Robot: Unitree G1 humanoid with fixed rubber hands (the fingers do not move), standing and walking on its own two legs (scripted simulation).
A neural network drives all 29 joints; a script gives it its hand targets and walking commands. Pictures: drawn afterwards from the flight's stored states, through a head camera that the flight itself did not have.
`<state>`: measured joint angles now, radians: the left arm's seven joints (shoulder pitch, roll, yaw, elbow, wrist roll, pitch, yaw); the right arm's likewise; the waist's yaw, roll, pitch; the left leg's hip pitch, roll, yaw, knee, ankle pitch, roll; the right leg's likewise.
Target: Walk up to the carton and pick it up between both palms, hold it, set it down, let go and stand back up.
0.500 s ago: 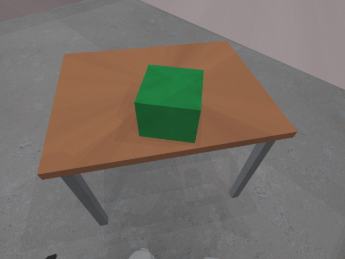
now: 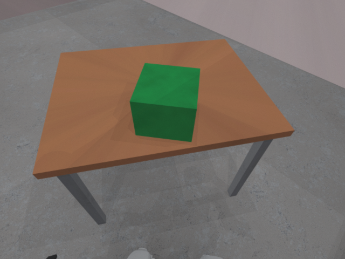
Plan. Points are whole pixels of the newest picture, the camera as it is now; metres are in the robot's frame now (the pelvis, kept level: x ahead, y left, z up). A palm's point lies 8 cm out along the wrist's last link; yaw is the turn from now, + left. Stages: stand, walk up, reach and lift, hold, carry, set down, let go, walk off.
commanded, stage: walk up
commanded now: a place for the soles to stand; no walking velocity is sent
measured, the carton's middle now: (167, 101) +0.60 +0.03 -0.01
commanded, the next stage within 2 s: none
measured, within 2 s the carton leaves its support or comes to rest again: neither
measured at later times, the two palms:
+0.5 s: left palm out of the picture +0.10 +0.31 -0.10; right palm out of the picture +0.05 -0.32 -0.09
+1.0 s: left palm out of the picture +0.09 +0.31 -0.10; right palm out of the picture +0.05 -0.32 -0.10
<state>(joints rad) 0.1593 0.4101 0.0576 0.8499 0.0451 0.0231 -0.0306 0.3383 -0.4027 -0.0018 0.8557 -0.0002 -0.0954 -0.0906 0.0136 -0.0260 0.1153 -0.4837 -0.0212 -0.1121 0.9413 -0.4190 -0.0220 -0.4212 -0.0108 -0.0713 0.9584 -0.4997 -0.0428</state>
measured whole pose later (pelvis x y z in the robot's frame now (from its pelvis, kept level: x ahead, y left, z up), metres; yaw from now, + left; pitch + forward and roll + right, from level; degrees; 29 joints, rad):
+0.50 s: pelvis +0.00 +0.00 +0.00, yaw +0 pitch -2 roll +0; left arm 0.15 0.41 0.06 0.85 0.05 0.00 -0.03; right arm 0.34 -0.40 0.00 0.86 0.00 -0.08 -0.09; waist 0.03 -0.02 0.12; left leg -0.50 -0.03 -0.11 0.97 -0.52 -0.02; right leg -0.42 -0.01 -0.07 0.96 -0.50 -0.04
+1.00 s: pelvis +0.00 -0.01 +0.00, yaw +1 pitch -3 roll +1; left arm 0.15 0.41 0.06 0.86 0.04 0.01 -0.03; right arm 0.33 -0.40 0.00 0.86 0.00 -0.07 -0.08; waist 0.04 -0.02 0.12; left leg -0.50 -0.03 -0.11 0.98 -0.53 -0.02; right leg -0.42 -0.01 -0.07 0.97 -0.50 -0.05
